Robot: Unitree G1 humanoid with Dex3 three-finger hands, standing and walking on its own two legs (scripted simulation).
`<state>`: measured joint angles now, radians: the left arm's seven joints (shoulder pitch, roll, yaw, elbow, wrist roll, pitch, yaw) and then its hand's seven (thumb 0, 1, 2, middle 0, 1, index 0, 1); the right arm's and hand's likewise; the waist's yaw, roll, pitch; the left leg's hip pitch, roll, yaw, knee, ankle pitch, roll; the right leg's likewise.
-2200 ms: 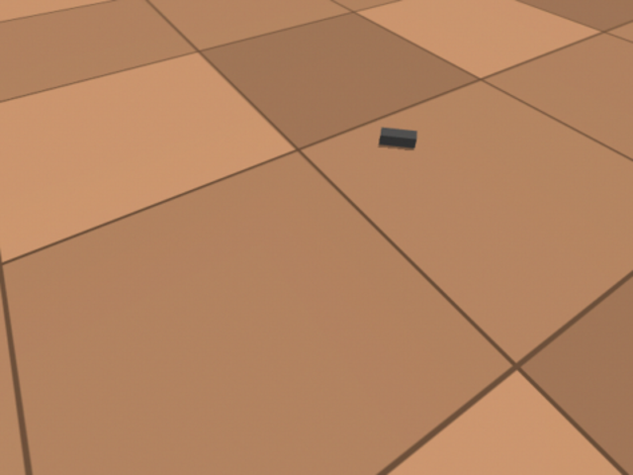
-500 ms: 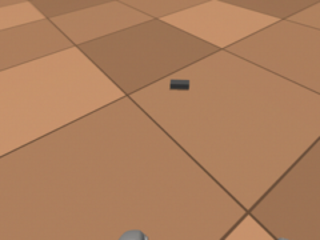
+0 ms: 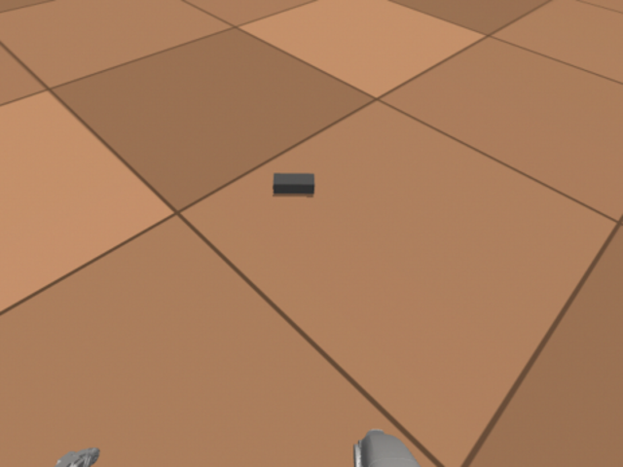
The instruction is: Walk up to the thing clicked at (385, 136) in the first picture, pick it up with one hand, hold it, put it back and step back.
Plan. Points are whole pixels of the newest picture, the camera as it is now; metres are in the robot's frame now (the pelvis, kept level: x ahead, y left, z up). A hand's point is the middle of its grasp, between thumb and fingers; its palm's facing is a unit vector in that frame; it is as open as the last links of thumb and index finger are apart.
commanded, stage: walk up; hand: left
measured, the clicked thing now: (293, 183) +1.40 +0.03 -0.74
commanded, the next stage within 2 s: none
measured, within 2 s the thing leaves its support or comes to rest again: neither
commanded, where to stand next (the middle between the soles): +1.02 -0.24 m, yaw +3 degrees
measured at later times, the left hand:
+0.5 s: hand (194, 382) +0.27 +0.18 -0.14, palm faces +0.01 -0.94 -0.35, open 7.4 cm
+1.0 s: hand (239, 229) +0.58 +0.14 -0.13, palm faces -0.07 -0.93 -0.37, open 7.4 cm
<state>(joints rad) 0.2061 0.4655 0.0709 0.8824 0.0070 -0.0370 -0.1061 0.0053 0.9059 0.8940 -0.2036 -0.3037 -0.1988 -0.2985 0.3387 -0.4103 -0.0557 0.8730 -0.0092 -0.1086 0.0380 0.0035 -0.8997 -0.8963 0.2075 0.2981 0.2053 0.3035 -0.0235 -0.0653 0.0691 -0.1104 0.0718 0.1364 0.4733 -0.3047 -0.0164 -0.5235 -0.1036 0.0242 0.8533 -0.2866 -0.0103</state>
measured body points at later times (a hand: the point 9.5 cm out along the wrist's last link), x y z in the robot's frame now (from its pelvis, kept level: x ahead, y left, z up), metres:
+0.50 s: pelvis +0.26 -0.09 +0.00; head +0.28 -0.09 +0.45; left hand +0.27 +0.23 -0.11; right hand +0.35 -0.41 -0.11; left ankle +0.38 +0.05 -0.70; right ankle +0.21 -0.18 -0.73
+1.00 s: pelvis +0.48 -0.14 -0.01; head +0.49 -0.14 +0.44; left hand +0.58 +0.19 -0.10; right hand +0.51 -0.48 -0.11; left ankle +0.43 +0.03 -0.73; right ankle +0.62 -0.30 -0.72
